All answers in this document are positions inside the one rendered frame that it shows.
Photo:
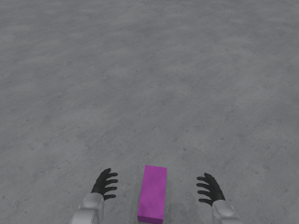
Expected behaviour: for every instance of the carton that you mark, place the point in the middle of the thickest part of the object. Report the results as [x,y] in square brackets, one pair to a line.
[152,195]

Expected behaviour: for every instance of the robot right hand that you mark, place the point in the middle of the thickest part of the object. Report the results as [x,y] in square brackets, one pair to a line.
[214,192]

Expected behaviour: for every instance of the right robot forearm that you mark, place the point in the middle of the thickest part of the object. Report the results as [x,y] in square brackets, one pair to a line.
[224,213]

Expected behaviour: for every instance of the robot left hand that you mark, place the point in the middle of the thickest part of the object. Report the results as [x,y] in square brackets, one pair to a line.
[101,182]

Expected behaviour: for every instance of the left robot forearm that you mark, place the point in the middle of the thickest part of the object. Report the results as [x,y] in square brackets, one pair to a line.
[90,211]

